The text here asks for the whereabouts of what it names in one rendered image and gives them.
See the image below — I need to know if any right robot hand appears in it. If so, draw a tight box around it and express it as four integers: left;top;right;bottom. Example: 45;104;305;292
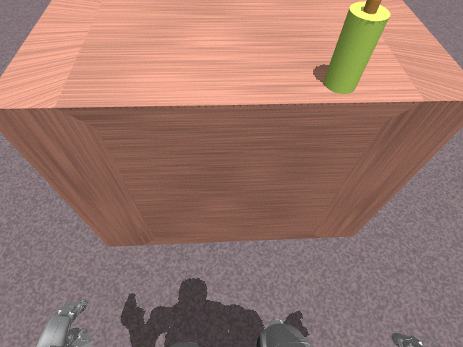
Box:
391;333;427;347

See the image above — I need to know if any bottle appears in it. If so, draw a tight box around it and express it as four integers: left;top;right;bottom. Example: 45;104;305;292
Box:
324;0;391;94

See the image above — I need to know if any left robot hand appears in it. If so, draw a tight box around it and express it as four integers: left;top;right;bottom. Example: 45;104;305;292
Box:
36;300;94;347

